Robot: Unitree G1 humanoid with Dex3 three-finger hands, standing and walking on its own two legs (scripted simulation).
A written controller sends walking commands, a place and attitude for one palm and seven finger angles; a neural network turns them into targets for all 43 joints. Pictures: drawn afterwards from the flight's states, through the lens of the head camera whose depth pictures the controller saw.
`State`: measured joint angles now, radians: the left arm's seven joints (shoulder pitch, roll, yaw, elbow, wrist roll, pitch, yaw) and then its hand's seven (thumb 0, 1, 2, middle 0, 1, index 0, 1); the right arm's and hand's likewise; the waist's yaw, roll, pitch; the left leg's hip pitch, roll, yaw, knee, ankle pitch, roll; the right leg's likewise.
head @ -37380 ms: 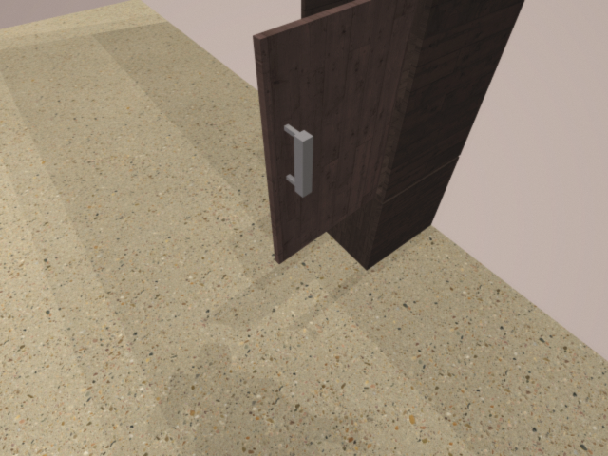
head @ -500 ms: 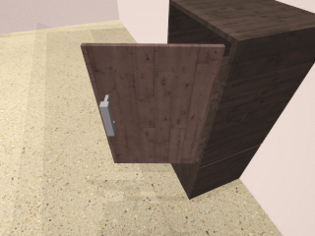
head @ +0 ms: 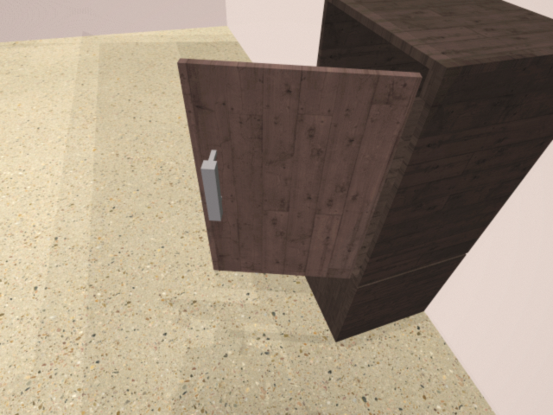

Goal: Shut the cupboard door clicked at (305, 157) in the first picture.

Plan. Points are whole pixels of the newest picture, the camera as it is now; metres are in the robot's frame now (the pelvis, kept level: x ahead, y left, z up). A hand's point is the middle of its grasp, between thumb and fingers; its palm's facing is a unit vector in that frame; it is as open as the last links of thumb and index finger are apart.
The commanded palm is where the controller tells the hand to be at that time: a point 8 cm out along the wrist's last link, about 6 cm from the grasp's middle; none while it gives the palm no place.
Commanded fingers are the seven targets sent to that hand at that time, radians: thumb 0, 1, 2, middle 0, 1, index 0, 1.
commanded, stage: come to a stop and stand still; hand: left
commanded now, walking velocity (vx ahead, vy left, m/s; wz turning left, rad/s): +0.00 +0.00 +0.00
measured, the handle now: (214, 185) +0.53 +0.16 +0.01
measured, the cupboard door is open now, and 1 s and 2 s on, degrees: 68 68 68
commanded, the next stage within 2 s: look again from close up in 0.16 s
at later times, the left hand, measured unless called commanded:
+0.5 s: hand out of the picture -0.04 +0.18 -0.18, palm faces +0.07 -0.98 -0.17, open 7.4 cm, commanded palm none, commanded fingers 0.00 0.90 0.90 -0.20 -0.30 -0.20 -0.30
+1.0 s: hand out of the picture -0.09 +0.21 -0.18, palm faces +0.10 -0.98 -0.19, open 7.4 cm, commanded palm none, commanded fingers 0.00 0.90 0.90 -0.20 -0.30 -0.20 -0.30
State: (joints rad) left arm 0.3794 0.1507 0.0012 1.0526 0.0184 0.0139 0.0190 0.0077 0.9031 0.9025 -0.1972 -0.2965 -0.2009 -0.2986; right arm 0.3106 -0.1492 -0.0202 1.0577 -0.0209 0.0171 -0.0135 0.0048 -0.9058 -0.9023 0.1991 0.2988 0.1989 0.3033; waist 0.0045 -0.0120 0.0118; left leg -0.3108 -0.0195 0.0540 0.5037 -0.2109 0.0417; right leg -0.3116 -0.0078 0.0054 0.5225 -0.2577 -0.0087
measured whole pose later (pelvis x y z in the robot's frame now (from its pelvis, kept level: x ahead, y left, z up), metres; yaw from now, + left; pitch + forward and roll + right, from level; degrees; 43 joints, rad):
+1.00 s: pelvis -0.13 +0.02 +0.00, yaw +0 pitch -4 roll +2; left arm 0.30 0.21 0.06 0.97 0.02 0.06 0.02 0.01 0.90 0.90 -0.20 -0.30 -0.20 -0.30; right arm 0.37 -0.13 -0.03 1.06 -0.03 0.02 -0.03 0.00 -0.91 -0.90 0.20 0.30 0.20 0.30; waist 0.03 -0.08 -0.02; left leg -0.15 -0.05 0.07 0.51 -0.31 0.05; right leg -0.53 0.02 0.05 1.10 -0.32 -0.01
